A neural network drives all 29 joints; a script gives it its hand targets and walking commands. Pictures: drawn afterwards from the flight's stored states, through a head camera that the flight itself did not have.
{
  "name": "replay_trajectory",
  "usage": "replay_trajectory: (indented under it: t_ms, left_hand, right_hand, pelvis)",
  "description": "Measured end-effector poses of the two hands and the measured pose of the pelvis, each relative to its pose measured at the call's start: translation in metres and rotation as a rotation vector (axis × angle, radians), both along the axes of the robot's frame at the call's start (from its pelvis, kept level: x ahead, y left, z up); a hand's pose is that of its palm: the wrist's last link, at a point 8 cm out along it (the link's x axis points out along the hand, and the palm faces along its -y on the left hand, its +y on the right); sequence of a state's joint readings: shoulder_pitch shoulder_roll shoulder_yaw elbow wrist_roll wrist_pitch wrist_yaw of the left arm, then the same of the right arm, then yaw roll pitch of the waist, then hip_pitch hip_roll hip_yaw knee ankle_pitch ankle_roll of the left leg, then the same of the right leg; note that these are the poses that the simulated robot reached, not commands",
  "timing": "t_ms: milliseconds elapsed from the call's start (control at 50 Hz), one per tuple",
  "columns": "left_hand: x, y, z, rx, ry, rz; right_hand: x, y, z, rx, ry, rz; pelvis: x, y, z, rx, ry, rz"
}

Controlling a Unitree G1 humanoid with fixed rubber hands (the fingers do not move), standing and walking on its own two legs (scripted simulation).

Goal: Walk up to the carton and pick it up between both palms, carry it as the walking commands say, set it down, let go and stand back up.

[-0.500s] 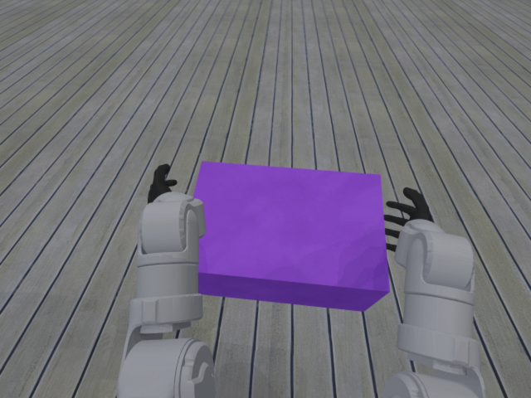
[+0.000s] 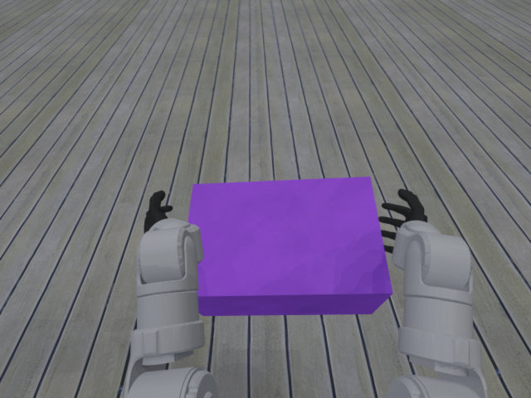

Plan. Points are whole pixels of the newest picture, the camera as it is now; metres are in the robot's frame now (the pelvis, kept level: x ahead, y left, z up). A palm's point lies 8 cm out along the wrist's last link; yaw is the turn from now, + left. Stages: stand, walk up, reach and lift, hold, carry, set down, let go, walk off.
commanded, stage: carry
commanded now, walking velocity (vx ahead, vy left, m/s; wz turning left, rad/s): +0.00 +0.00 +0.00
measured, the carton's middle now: (282, 249) +0.37 +0.00 +0.02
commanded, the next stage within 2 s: none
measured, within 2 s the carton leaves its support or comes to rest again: neither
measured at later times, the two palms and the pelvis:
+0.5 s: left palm (149, 233) +0.34 +0.20 +0.11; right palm (397, 229) +0.33 -0.16 +0.11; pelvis +0.02 +0.02 +0.00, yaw +1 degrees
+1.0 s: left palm (153, 230) +0.34 +0.20 +0.11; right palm (399, 229) +0.34 -0.16 +0.10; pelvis +0.03 +0.02 +0.00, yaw +1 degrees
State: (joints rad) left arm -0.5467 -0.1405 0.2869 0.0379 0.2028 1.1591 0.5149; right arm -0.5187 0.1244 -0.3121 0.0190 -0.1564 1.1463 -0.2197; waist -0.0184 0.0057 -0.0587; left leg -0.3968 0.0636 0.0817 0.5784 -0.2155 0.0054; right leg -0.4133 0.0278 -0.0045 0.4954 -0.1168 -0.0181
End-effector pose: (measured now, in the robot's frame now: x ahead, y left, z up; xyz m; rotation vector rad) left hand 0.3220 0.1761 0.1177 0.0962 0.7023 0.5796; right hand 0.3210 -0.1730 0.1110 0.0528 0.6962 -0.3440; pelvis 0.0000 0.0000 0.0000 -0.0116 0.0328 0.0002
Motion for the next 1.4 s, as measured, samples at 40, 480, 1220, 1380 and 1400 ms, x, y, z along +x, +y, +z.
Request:
replay_trajectory:
  t_ms: [40,480,1220,1380,1400]
  left_hand:
    - [0.001,0.003,0.0,0.002,0.002,0.018]
    - [0.014,0.022,-0.007,-0.106,-0.013,-0.105]
    - [0.023,0.019,-0.017,-0.152,-0.051,-0.183]
    - [0.024,0.019,-0.015,-0.161,-0.075,-0.181]
    - [0.024,0.019,-0.015,-0.163,-0.079,-0.181]
  right_hand:
    - [0.004,0.004,0.001,-0.006,0.003,0.009]
    - [0.013,0.016,0.003,0.001,-0.046,-0.006]
    - [0.022,0.008,-0.018,0.001,-0.031,0.021]
    - [0.023,0.008,-0.017,0.0,-0.041,0.025]
    - [0.023,0.008,-0.016,0.0,-0.044,0.025]
  pelvis:
    - [0.001,0.001,0.0,-0.001,0.001,0.003]
    - [0.018,0.018,0.0,-0.005,-0.009,0.014]
    - [0.031,0.014,0.002,0.006,-0.002,0.011]
    - [0.031,0.013,0.001,0.008,-0.004,0.015]
    - [0.031,0.014,0.001,0.008,-0.005,0.015]
